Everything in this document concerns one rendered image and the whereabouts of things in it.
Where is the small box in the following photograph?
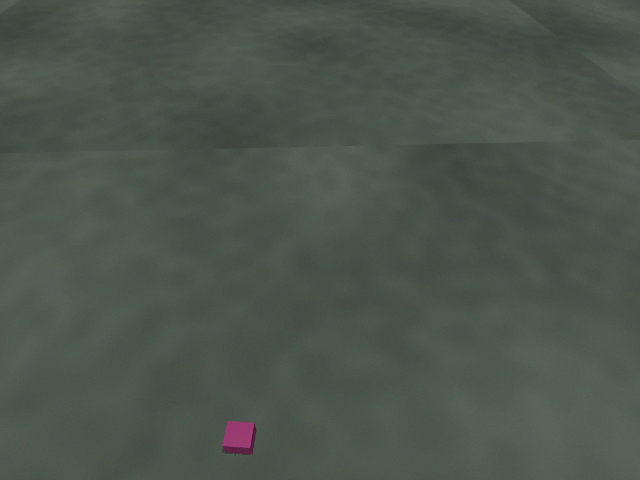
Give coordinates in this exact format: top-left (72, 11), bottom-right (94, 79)
top-left (222, 421), bottom-right (256, 454)

